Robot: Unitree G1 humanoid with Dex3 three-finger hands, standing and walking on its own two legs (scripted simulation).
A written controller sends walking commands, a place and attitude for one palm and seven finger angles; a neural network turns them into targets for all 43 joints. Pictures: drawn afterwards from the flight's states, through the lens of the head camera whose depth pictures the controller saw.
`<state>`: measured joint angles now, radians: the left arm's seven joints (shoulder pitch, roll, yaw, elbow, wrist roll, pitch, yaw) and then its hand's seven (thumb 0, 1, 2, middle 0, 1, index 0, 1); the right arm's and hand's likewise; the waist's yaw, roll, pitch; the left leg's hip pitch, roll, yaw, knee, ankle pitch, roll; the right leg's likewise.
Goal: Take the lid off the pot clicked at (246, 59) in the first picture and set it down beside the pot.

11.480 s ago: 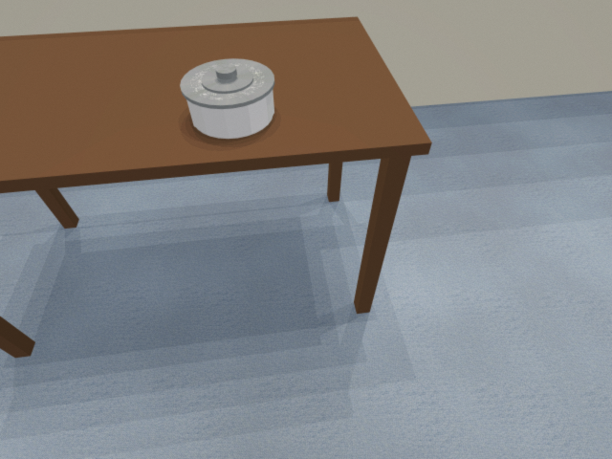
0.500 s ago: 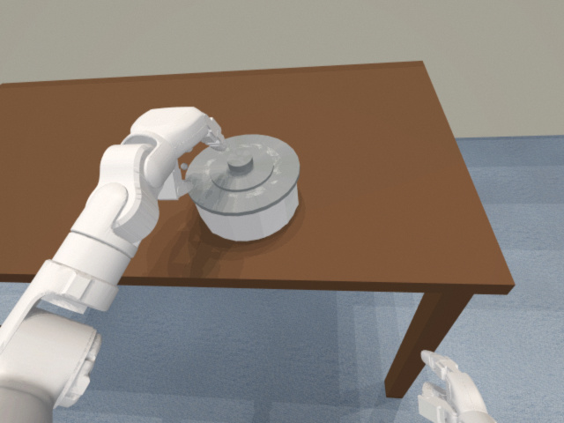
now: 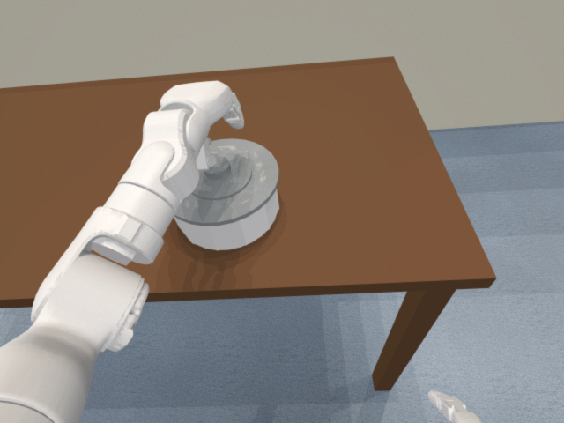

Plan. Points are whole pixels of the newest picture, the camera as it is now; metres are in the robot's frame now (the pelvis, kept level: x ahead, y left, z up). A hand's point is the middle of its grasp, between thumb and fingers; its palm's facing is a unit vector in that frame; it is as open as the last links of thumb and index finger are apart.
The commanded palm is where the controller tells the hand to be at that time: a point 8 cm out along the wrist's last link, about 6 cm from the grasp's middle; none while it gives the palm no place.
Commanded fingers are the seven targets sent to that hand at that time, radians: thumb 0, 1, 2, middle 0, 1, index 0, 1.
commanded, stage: move the open hand above the knob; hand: left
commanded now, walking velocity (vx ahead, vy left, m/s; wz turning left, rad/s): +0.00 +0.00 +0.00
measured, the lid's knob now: (217, 167) +0.48 +0.10 +0.11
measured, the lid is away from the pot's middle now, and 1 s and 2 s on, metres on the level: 0.00 0.00 0.00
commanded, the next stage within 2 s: lower the open fingers around the knob in 0.70 s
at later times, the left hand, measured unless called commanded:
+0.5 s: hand (201, 144) +0.45 +0.11 +0.18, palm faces -0.19 -0.05 -0.98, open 10.1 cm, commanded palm +0.42 +0.11 +0.24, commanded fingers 0.00 -0.34 1.53 -0.85 -0.08 -0.85 -0.08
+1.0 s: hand (206, 156) +0.44 +0.10 +0.17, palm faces -0.26 -0.06 -0.96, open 10.1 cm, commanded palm +0.42 +0.11 +0.23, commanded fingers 0.00 -0.34 1.53 -0.85 -0.08 -0.85 -0.08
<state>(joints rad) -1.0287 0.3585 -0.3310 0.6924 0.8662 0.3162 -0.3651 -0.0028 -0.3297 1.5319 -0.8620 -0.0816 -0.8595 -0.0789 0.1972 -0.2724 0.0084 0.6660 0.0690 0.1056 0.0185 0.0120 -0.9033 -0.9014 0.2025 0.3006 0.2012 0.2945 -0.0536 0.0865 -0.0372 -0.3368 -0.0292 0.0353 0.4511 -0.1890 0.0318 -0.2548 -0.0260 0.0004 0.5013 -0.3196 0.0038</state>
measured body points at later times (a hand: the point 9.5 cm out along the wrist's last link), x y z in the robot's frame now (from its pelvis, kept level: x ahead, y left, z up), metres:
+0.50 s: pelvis +0.01 +0.00 +0.00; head +0.02 -0.05 +0.45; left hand +0.46 +0.11 +0.23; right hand +0.16 -0.25 -0.12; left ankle +0.02 +0.10 -0.74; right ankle -0.04 -0.12 -0.74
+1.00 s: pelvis -0.01 +0.00 +0.00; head +0.01 -0.05 +0.45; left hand +0.45 +0.10 +0.22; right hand +0.14 -0.24 -0.13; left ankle +0.02 +0.10 -0.74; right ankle -0.04 -0.12 -0.74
